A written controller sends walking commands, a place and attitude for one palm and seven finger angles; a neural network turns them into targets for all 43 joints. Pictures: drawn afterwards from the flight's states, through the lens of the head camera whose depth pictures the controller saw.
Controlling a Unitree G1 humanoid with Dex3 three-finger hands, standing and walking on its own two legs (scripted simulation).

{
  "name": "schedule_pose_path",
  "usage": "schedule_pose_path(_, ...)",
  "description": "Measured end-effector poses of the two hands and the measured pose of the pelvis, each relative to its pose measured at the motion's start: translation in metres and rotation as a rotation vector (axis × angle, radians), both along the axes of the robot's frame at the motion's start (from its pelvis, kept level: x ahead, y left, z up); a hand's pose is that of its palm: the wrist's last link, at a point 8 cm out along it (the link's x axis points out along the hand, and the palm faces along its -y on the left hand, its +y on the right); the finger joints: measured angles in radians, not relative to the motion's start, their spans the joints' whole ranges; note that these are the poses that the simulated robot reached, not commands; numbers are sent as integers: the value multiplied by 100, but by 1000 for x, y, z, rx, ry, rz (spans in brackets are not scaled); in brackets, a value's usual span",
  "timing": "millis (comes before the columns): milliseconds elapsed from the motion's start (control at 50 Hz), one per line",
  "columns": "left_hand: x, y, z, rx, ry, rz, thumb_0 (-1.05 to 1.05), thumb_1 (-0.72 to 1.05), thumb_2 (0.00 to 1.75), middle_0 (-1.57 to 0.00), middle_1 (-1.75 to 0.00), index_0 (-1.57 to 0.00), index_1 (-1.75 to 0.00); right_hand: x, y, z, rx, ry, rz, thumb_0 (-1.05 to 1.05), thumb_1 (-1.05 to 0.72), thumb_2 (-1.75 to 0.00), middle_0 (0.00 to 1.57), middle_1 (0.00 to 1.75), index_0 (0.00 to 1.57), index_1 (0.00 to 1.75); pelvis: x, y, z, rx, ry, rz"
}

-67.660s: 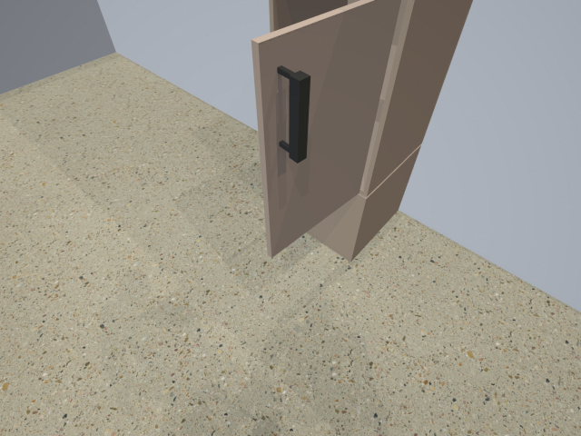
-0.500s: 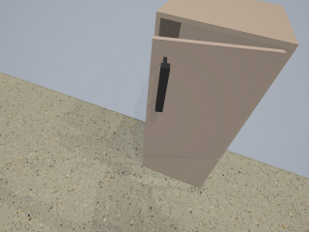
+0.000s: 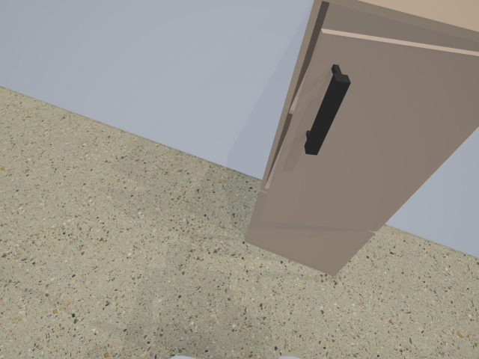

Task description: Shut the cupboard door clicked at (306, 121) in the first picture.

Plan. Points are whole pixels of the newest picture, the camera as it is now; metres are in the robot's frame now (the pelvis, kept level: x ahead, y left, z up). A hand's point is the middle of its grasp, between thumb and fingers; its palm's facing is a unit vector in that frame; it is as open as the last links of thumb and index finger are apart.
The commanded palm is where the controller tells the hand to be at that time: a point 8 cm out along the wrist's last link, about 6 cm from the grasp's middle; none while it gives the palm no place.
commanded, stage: come to a stop and stand still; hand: left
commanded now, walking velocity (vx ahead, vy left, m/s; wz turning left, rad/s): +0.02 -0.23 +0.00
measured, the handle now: (322, 111) +0.54 -0.12 +0.14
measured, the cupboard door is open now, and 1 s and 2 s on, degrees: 18 18 18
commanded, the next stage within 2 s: look again from close up in 0.88 s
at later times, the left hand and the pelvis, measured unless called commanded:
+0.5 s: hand out of the picture +0.06 +0.14 -0.13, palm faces -0.03 -0.99 -0.16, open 7.4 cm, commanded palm none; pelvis -0.03 -0.03 +0.03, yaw +1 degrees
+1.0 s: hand out of the picture -0.05 +0.14 -0.14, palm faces +0.11 -0.97 -0.21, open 7.4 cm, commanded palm none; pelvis -0.02 -0.04 +0.03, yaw +2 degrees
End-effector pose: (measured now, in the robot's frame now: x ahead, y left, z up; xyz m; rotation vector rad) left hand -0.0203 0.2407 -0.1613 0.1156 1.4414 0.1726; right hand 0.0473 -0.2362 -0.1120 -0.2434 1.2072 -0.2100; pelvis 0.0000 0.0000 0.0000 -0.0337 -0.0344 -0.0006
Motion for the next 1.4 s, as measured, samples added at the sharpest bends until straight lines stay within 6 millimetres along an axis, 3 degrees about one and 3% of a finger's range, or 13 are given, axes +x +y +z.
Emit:
schedule_pose_path(120, 45, 21, 24, 0, -126, -16, 0, 91, 90, -19, -30, -20, -30, -35, 23, 21, -2, 108, -13, 1, -94, -90, 20, 30, 20, 30, -3, 10, 25, -5, 23, -5)
schedule_pose_path(240, 68, 18, 43, -16, -158, -75, 0, 91, 90, -19, -30, -19, -30, -69, 23, 34, -4, 148, -74, 0, -92, -90, 20, 30, 20, 30, -10, 12, 40, -18, 52, -15)
schedule_pose_path(400, 79, -16, 53, -35, -182, -122, 0, 91, 90, -19, -30, -20, -30, -122, 14, 29, 53, 236, -124, 0, -91, -90, 20, 30, 20, 30, -21, -5, 42, 3, 71, -4)
schedule_pose_path(520, 75, -53, 54, -4, -237, -115, 0, 91, 90, -19, -30, -20, -30, -145, -6, 3, 142, 298, -132, 0, -91, -90, 20, 30, 20, 30, -26, -36, 29, 61, 70, 4)
schedule_pose_path(620, 55, -64, 70, 54, -233, -68, -1, 95, 90, -20, -30, -20, -30, -128, -24, -5, 174, 287, -90, 0, -91, -90, 20, 29, 20, 30, -24, -50, 36, 50, 45, 19)
schedule_pose_path(780, 9, -62, 72, 77, -149, -3, -1, 93, 90, -20, -30, -20, -30, -58, -43, -2, 153, 152, -16, 0, -91, -90, 19, 29, 19, 30, -20, -54, 39, 76, 26, 26)
schedule_pose_path(880, -19, -55, 55, 62, -74, 47, 0, 91, 90, -20, -30, -20, -30, -13, -43, -3, 106, 50, 34, 0, -91, -90, 19, 29, 19, 30, -20, -45, 28, 60, 19, 39)
schedule_pose_path(1000, -37, -54, 49, 34, -23, 64, 0, 91, 90, -19, -30, -20, -30, 14, -29, 3, 94, -6, 83, 0, -91, -90, 19, 29, 19, 30, -22, -37, 28, 55, 17, 32)
schedule_pose_path(1140, -38, -58, 51, 1, -13, 42, 0, 91, 90, -19, -30, -20, -30, 10, -8, 3, 131, 1, 86, 0, -91, -90, 19, 29, 19, 30, -24, -30, 31, 50, 28, 31)
schedule_pose_path(1200, -33, -59, 51, -6, -20, 30, 0, 91, 90, -19, -30, -20, -30, 3, -9, 4, 122, 9, 65, -1, -93, -90, 20, 29, 20, 30, -24, -28, 33, 49, 29, 30)
schedule_pose_path(1400, -14, -53, 52, -1, -54, 6, 1, 91, 90, -19, -30, -20, -30, -45, -16, 3, 105, 135, 25, -1, -93, -90, 20, 29, 19, 30, -21, -27, 35, 49, 27, 33)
